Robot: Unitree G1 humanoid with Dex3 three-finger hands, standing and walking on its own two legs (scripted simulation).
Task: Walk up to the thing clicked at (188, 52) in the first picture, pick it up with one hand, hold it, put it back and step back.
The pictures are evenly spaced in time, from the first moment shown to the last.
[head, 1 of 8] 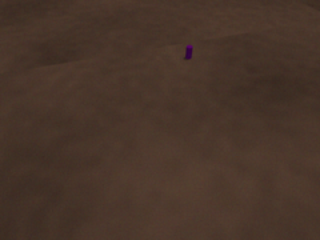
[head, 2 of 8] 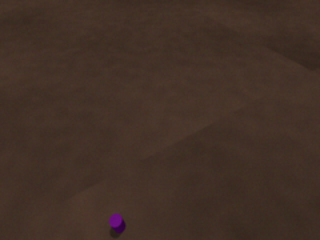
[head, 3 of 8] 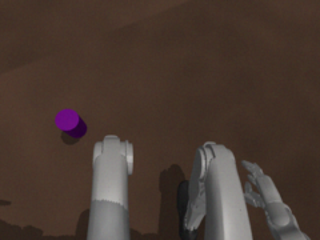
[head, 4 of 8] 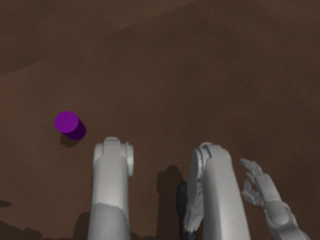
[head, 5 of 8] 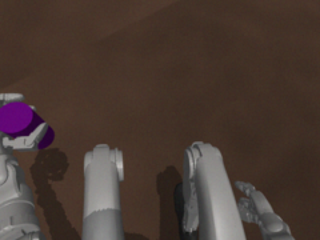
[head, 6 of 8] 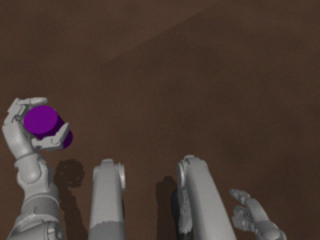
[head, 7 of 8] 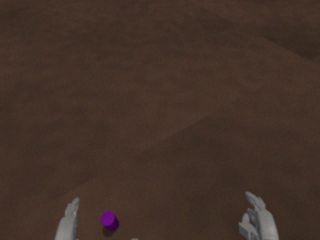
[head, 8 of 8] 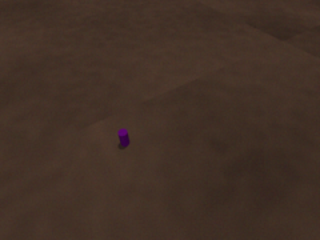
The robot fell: no
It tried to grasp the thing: yes
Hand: left
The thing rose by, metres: 0.67
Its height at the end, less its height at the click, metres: +0.00
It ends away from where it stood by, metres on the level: 0.02
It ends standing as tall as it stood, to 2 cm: yes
